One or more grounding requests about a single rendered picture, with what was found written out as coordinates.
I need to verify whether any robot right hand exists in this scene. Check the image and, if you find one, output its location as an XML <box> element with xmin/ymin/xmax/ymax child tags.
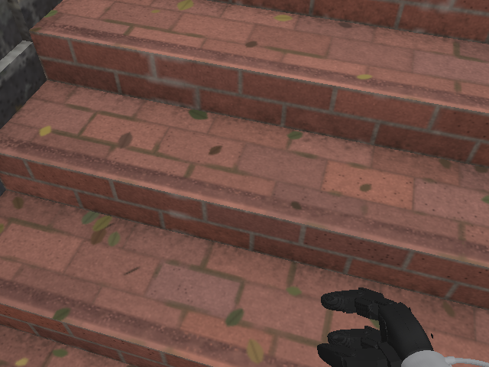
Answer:
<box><xmin>317</xmin><ymin>287</ymin><xmax>434</xmax><ymax>367</ymax></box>

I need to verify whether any robot right forearm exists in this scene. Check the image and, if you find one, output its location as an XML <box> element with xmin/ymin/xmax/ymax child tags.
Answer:
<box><xmin>401</xmin><ymin>350</ymin><xmax>452</xmax><ymax>367</ymax></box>

